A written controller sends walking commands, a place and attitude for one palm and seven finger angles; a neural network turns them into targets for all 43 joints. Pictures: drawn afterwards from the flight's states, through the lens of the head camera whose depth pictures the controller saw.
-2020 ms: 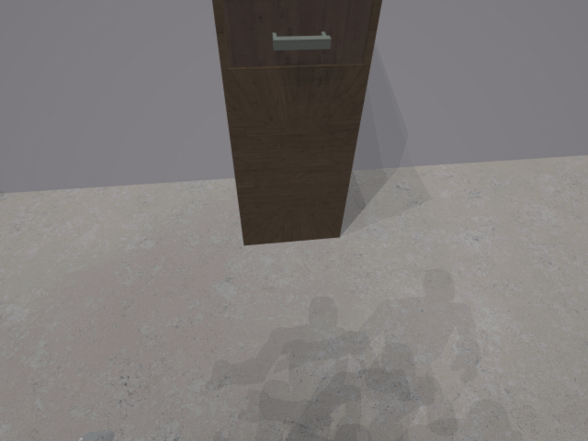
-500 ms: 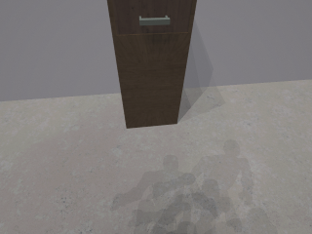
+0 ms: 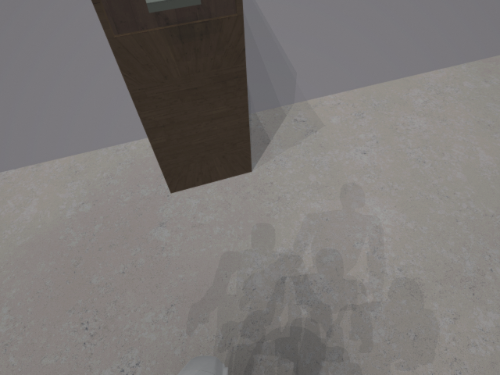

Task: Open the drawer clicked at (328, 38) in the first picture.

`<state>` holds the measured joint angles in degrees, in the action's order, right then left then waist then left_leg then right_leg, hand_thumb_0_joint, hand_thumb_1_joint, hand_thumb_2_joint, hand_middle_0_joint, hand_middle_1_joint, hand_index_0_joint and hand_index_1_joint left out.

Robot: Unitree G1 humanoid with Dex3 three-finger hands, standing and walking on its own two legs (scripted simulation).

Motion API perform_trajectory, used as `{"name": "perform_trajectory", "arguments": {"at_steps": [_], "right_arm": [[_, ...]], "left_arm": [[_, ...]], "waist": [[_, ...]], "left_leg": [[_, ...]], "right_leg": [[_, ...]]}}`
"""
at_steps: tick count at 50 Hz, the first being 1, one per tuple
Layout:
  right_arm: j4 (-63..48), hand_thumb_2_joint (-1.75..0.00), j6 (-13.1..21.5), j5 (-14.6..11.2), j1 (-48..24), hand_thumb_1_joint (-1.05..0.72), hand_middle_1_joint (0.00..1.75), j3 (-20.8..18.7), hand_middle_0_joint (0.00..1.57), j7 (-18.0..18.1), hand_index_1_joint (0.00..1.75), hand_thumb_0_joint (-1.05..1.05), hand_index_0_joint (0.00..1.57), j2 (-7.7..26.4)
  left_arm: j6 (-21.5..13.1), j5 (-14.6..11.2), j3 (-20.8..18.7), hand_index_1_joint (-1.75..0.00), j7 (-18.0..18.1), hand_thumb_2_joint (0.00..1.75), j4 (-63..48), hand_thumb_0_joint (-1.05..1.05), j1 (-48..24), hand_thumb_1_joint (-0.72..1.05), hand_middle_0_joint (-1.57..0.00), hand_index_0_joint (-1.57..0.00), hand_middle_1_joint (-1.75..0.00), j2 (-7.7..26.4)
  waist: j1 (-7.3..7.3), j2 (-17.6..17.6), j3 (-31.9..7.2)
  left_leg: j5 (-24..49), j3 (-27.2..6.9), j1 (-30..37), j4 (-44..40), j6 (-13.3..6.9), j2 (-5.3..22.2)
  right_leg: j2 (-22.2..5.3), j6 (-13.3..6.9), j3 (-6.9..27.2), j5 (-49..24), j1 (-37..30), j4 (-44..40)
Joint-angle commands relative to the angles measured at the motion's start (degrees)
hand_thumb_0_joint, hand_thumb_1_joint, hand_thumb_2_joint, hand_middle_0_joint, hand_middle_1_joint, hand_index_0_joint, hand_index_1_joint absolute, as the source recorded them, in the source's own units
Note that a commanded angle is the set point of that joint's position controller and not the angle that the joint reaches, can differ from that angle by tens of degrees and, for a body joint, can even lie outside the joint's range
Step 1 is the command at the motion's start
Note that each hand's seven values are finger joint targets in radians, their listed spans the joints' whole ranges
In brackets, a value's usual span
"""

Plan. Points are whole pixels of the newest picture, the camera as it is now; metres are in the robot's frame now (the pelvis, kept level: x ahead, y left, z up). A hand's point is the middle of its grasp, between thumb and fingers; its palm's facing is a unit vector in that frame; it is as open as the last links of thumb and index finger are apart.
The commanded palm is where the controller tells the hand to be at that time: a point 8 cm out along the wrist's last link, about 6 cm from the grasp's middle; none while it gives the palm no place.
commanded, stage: walk to a spot facing it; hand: left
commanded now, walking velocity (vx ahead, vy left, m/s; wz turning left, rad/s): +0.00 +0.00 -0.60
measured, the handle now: out of the picture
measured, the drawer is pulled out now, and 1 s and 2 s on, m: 0.00 0.00 0.00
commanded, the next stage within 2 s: turn to face it in 1.54 s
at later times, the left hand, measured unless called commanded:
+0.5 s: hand (125, 371) +0.14 +0.25 -0.15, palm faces -0.19 -0.96 -0.20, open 7.4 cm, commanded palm none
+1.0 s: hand (268, 246) +0.41 +0.01 -0.16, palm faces -0.60 -0.78 -0.18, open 7.4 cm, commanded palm none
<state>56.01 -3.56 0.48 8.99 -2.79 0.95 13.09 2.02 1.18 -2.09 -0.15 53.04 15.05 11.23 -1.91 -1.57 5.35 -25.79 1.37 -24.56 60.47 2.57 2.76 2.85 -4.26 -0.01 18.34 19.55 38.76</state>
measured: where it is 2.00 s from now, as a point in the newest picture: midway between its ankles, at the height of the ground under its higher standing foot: (316, 324)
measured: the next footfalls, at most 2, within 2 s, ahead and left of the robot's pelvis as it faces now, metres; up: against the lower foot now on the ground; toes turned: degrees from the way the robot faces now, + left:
left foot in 0.38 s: +0.07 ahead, +0.15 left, +0.00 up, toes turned -12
right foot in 0.86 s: +0.25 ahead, -0.18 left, +0.00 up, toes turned -39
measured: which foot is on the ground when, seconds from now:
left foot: up 0.00-0.36, down 0.38-0.86, up 0.88-1.00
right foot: down 0.00-0.38, up 0.40-0.84, down 0.86-1.00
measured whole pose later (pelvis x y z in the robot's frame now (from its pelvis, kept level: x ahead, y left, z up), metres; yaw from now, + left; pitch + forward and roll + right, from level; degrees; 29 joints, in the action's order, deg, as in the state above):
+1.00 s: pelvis +0.19 -0.07 -0.01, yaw -35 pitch -2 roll -1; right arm 60.0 0.5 0.8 22.5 -2.2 1.0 9.3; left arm -1.8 0.6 -2.9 -1.0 52.6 6.1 12.5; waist 3.8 1.3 7.3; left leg -21.3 3.2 -24.8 76.1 2.5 9.5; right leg 3.9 -6.5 -7.5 12.9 21.6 35.6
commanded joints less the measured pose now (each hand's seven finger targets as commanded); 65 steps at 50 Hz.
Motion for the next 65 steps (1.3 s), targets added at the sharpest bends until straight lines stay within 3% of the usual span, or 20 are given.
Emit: {"name": "perform_trajectory", "arguments": {"at_steps": [1, 11, 15, 17, 18, 19, 20, 23, 26, 35, 37, 40, 41, 42, 43, 44, 47, 50, 61, 65], "right_arm": [[-5.65, -0.9, 2.04, 0.5, -1.46, -0.9, 0.3, -1.98, 0.2, 0.15, 0.3, 0.0, 0.2, 6.01], [-8.32, -0.9, 4.14, 0.69, -4.35, -0.9, 0.3, -1.6, 0.2, -0.59, 0.3, 0.0, 0.2, 4.93], [-8.76, -0.9, 5.23, 0.08, -1.31, -0.9, 0.3, -1.37, 0.2, -0.38, 0.3, 0.0, 0.2, 4.55], [-6.71, -0.9, 5.8, -0.13, 6.33, -0.9, 0.3, -1.46, 0.2, 0.17, 0.3, 0.0, 0.2, 5.18], [-5.2, -0.9, 6.23, -0.11, 11.14, -0.9, 0.3, -2.16, 0.2, 0.94, 0.3, 0.0, 0.2, 8.36], [-5.28, -0.9, 6.06, 0.51, 14.68, -0.9, 0.3, -3.44, 0.2, 1.08, 0.3, 0.0, 0.2, 14.56], [-6.07, -0.9, 6.16, 0.57, 13.66, -0.9, 0.3, -3.51, 0.2, 1.31, 0.3, 0.0, 0.2, 16.26], [-6.52, -0.9, 7.03, 0.71, 7.15, -0.9, 0.3, -0.87, 0.2, 0.82, 0.3, 0.0, 0.2, 7.93], [-4.88, -0.9, 8.22, 0.42, 10.7, -0.9, 0.3, 0.08, 0.2, 1.19, 0.3, 0.0, 0.2, 5.43], [1.96, -0.9, 8.42, 1.17, 22.8, -0.9, 0.3, 0.43, 0.2, 1.6, 0.3, 0.0, 0.2, 4.18], [2.64, -0.9, 8.16, 1.19, 23.02, -0.9, 0.3, 0.12, 0.2, 1.55, 0.3, 0.0, 0.2, 5.1], [2.25, -0.9, 8.04, 0.63, 20.4, -0.9, 0.3, -0.91, 0.2, 1.3, 0.3, 0.0, 0.2, 8.14], [1.6, -0.9, 7.93, 0.36, 18.84, -0.9, 0.3, -0.98, 0.2, 1.12, 0.3, 0.0, 0.2, 8.54], [0.59, -0.9, 7.81, -0.49, 18.24, -0.9, 0.3, -0.68, 0.2, 0.36, 0.3, 0.0, 0.2, 7.17], [-1.54, -0.9, 8.16, -1.37, 20.1, -0.9, 0.3, -0.17, 0.2, 0.28, 0.3, 0.0, 0.2, 2.5], [-4.21, -0.9, 8.25, -0.91, 12.1, -0.9, 0.3, -0.52, 0.2, 0.85, 0.3, 0.0, 0.2, 3.54], [-2.45, -0.9, 6.71, 0.66, 12.11, -0.9, 0.3, -0.91, 0.2, 0.2, 0.3, 0.0, 0.2, 3.38], [-0.91, -0.9, 4.76, 1.2, 16.24, -0.9, 0.3, -0.8, 0.2, -0.22, 0.3, 0.0, 0.2, 0.95], [-8.06, -0.9, 6.36, 0.77, -1.77, -0.9, 0.3, -0.81, 0.2, -1.36, 0.3, 0.0, 0.2, 1.09], [-7.37, -0.9, 6.88, 0.42, 0.99, -0.9, 0.3, -1.17, 0.2, -0.28, 0.3, 0.0, 0.2, 2.95]], "left_arm": [[-1.43, -0.16, -3.37, -0.3, 1.1, 0.9, -4.66, 0.0, -0.23, 0.9, -0.2, -0.2, -0.3, 11.91], [-2.75, 0.29, -4.37, -0.3, 0.19, 0.9, -2.01, 0.0, 6.64, 0.9, -0.2, -0.2, -0.3, 11.85], [-2.49, 0.43, -4.57, -0.3, 0.06, 0.9, -3.09, 0.0, 3.74, 0.9, -0.2, -0.2, -0.3, 12.7], [-2.05, 0.01, -4.57, -0.3, -0.18, 0.9, -4.32, 0.0, -0.73, 0.9, -0.2, -0.2, -0.3, 12.34], [-2.08, -0.18, -3.97, -0.3, -0.57, 0.9, -5.36, 0.0, -1.67, 0.9, -0.2, -0.2, -0.3, 9.68], [-2.22, -0.61, -3.39, -0.3, -1.35, 0.9, -6.63, 0.0, -1.96, 0.9, -0.2, -0.2, -0.3, 5.96], [-2.86, -0.06, -4.32, -0.3, -1.8, 0.9, -9.05, 0.0, -5.58, 0.9, -0.2, -0.2, -0.3, 7.46], [-1.84, 1.11, -4.86, -0.3, -3.17, 0.9, -4.98, 0.0, -3.24, 0.9, -0.2, -0.2, -0.3, 7.32], [-1.13, 1.1, -4.09, -0.3, -3.4, 0.9, -3.56, 0.0, -1.27, 0.9, -0.2, -0.2, -0.3, 4.9], [-1.38, 0.6, -1.67, -0.3, -3.99, 0.9, -6.95, 0.0, -17.51, 0.9, -0.2, -0.2, -0.3, 1.65], [-1.8, 0.44, -1.47, -0.3, -3.91, 0.9, -6.84, 0.0, -17.89, 0.9, -0.2, -0.2, -0.3, 1.57], [-2.42, 0.59, -2.47, -0.3, -3.18, 0.9, -3.72, 0.0, -7.55, 0.9, -0.2, -0.2, -0.3, 4.48], [-3.06, 0.8, -3.26, -0.3, -2.85, 0.9, -1.58, 0.0, -0.45, 0.9, -0.2, -0.2, -0.3, 6.73], [-3.71, 0.89, -4.49, -0.3, -2.32, 0.9, 0.72, 0.0, 7.94, 0.9, -0.2, -0.2, -0.3, 11.85], [-4.34, 0.1, -5.64, -0.3, -1.46, 0.9, 1.34, 0.0, 13.13, 0.9, -0.2, -0.2, -0.3, 17.83], [-3.45, -1.38, -5.99, -0.3, -0.69, 0.9, 1.08, 0.0, 12.66, 0.9, -0.2, -0.2, -0.3, 18.96], [-4.05, -0.96, -3.73, -0.3, 0.06, 0.9, -2.0, 0.0, -0.6, 0.9, -0.2, -0.2, -0.3, 11.64], [-4.87, 0.23, -3.12, -0.3, 0.37, 0.9, -1.9, 0.0, -4.3, 0.9, -0.2, -0.2, -0.3, 9.37], [-5.3, 0.16, -3.81, -0.3, -0.08, 0.9, -0.37, 0.0, 3.46, 0.9, -0.2, -0.2, -0.3, 10.0], [-4.23, -0.32, -4.34, -0.3, 0.11, 0.9, -0.94, 0.0, 2.58, 0.9, -0.2, -0.2, -0.3, 10.12]], "waist": [[1.11, 6.99, -6.49], [-2.18, 8.85, -7.83], [-0.87, 10.05, -7.46], [3.35, 8.74, -7.34], [5.72, 0.62, -8.49], [7.57, -16.73, -8.16], [6.91, -11.74, -2.63], [1.82, -5.36, 4.23], [1.13, -5.91, 1.98], [5.92, -6.55, 5.29], [5.35, -6.94, 4.14], [-0.15, -7.91, -3.5], [-3.69, -8.28, -7.26], [-7.58, -2.65, -13.44], [-6.87, 9.91, -22.3], [-7.81, 3.72, -17.24], [-0.03, 1.85, -6.13], [4.53, 1.34, -4.94], [-0.43, 6.84, -4.03], [1.78, 8.17, -6.26]], "left_leg": [[5.87, -3.17, -5.75, 4.72, 0.81, 1.24], [2.21, -1.41, -6.16, -12.68, 0.76, -0.38], [0.91, -1.24, 4.5, -24.17, -0.72, -2.46], [6.91, -0.74, 21.32, -36.21, -1.63, -2.94], [1.56, -6.14, 33.94, -42.17, -3.07, 3.5], [-14.13, -25.09, 37.27, -50.35, -6.67, 18.91], [-17.69, -30.49, 28.21, -54.2, -11.41, 27.25], [-4.72, -14.14, 16.16, -53.93, -6.99, 16.97], [15.17, -3.56, 19.12, -50.47, -5.7, 13.07], [42.93, 7.1, 29.22, -46.08, -7.88, 14.55], [54.15, 10.45, 29.18, -42.78, -7.76, 14.65], [72.18, 14.08, 27.93, -28.0, -6.24, 15.29], [67.26, 14.68, 22.17, -17.27, -4.52, 14.41], [47.43, 14.6, 8.5, -0.8, -2.37, 13.17], [-5.84, 11.75, -9.76, 21.66, 0.8, 2.97], [-7.02, 2.43, -15.32, 27.05, -1.03, 3.6], [6.05, -0.94, -9.75, 19.76, -0.46, 9.43], [7.97, 0.44, -3.79, 10.4, 0.51, 9.06], [9.94, 2.2, -4.28, -17.81, 1.24, 3.09], [12.13, 3.51, 10.28, -32.02, 0.54, 0.74]], "right_leg": [[-14.58, -4.62, 22.48, -12.26, -6.03, -21.79], [-12.3, -7.35, 29.41, 8.32, -12.81, -26.14], [-10.74, -6.86, 30.06, 6.5, -5.73, -24.62], [-6.52, -3.5, 26.48, 10.1, 6.84, -19.88], [-2.03, -0.64, 21.18, 12.73, 17.7, -12.34], [4.57, 2.44, 10.22, 14.94, 27.71, 4.58], [-0.91, 4.48, 4.32, 12.42, 28.98, 13.77], [-4.75, 5.67, 3.14, -2.29, 25.06, 26.34], [-5.19, 6.42, 1.57, -7.67, 24.8, 30.89], [-6.27, 4.93, -7.36, -8.33, 25.56, 11.13], [-3.82, 3.04, -10.0, -6.59, 18.54, 3.99], [0.49, -0.39, -12.05, -4.75, 1.62, -0.08], [0.96, -1.34, -12.05, -6.51, -11.18, -3.9], [-6.75, -4.63, -3.21, -9.3, -29.24, -7.38], [-26.13, -13.25, 28.7, -15.66, -42.25, -11.76], [-29.04, -15.63, 33.38, -19.67, -35.44, -18.44], [-22.01, -9.39, 19.81, -3.64, -9.39, -24.42], [-16.6, -7.51, 12.03, -2.45, 2.67, -26.44], [-13.69, -7.17, 16.11, -15.01, -7.05, -21.33], [-11.2, -3.97, 16.13, -22.09, -5.75, -12.51]]}}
